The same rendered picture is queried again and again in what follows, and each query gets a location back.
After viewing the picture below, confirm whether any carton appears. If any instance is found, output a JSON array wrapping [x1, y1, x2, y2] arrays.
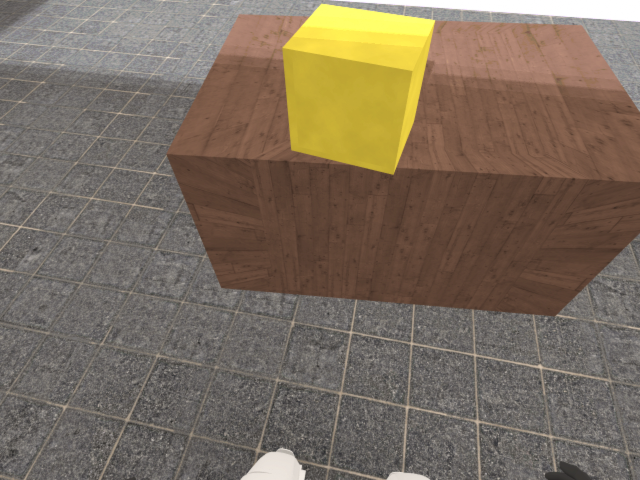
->
[[282, 4, 435, 175]]

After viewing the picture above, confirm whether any pedestal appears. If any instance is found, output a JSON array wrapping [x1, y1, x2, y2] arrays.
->
[[166, 14, 640, 316]]

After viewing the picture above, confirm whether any robot left thigh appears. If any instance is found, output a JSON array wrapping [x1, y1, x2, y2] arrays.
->
[[241, 452, 306, 480]]

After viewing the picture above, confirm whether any left robot shin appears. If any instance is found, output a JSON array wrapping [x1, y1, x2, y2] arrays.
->
[[276, 448, 295, 457]]

